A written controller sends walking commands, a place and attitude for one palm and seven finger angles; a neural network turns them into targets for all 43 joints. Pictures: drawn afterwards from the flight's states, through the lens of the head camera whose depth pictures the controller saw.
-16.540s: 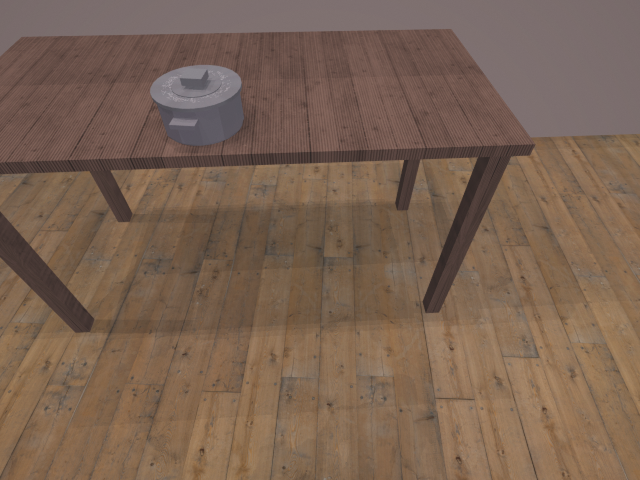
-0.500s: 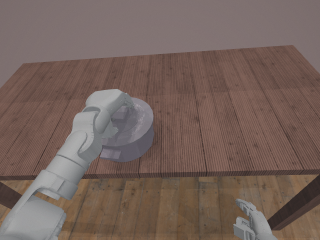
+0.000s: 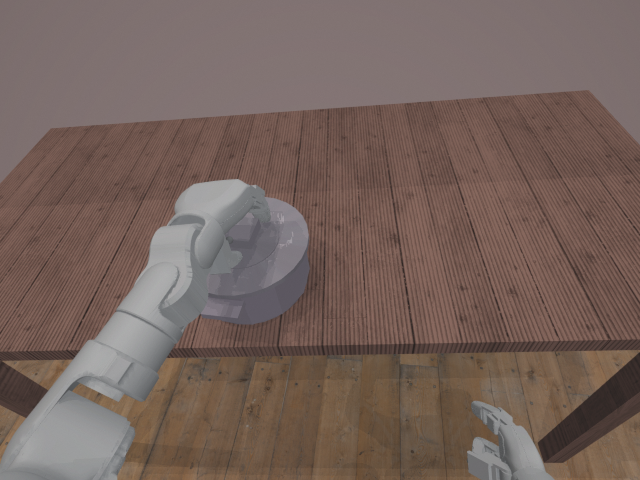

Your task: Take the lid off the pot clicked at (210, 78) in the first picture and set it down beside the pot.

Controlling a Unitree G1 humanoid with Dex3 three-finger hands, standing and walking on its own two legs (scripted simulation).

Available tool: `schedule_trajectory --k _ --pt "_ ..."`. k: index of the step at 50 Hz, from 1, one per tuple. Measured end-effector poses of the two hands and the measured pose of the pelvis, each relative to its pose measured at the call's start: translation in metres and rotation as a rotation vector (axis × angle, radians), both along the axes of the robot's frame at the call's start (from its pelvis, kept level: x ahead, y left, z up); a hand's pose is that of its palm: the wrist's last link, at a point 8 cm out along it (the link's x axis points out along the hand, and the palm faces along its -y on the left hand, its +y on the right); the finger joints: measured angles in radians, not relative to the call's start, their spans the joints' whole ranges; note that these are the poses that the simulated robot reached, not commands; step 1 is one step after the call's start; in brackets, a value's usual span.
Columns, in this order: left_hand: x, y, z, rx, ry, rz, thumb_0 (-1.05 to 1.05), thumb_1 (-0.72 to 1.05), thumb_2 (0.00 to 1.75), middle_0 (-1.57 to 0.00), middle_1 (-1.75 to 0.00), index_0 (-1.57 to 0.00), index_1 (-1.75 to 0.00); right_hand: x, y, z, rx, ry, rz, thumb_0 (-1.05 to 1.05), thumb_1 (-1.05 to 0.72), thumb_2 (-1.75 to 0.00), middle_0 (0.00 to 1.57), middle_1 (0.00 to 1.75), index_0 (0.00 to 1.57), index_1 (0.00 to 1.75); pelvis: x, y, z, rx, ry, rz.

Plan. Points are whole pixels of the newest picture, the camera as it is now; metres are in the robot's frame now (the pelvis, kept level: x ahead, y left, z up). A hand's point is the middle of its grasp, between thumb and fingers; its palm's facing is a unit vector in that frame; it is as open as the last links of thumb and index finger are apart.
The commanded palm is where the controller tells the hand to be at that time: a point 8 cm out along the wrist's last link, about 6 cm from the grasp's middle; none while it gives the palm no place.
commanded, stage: close the fingers and squeeze the knob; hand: left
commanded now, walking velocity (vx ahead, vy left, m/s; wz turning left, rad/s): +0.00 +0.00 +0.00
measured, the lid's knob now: (240, 232) +0.42 +0.13 +0.09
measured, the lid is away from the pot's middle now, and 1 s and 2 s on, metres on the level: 0.00 0.01 0.01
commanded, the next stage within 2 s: lift the lid straight up in 0.86 s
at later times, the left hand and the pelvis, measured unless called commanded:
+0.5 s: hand (230, 239) +0.39 +0.13 +0.11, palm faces -0.25 -0.09 -0.97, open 8.3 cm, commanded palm +0.37 +0.15 +0.18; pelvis +0.00 +0.00 +0.00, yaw +0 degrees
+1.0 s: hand (229, 239) +0.39 +0.14 +0.12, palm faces -0.24 -0.09 -0.97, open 8.3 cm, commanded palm +0.37 +0.14 +0.18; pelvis -0.01 +0.00 +0.00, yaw +0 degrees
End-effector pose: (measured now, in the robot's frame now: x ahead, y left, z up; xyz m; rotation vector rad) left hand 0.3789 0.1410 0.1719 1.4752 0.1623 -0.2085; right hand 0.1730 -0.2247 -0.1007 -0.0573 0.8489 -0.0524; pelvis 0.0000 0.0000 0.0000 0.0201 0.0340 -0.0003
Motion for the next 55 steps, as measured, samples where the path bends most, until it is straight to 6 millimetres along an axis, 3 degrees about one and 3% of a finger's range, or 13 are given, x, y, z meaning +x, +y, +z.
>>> schedule_trajectory --k 15,55 --pt "0.002 -0.001 0.0 -0.005 0.011 -0.002 0.0 0.07 1.09 -0.67 -0.76 -0.67 -0.75 0.004 -0.002 0.001 -0.008 -0.005 0.002 0.02 -0.91 -0.9 0.2 0.3 0.19 0.3 0.001 -0.002 0.0 0.0 0.001 0.0" --pt "0.003 -0.001 0.001 0.007 0.018 0.008 -0.01 0.08 1.05 -0.75 -0.83 -0.69 -0.75 -0.014 -0.006 -0.001 -0.027 0.019 -0.025 0.02 -0.91 -0.9 0.2 0.3 0.19 0.3 -0.005 -0.001 0.001 0.0 -0.004 -0.003"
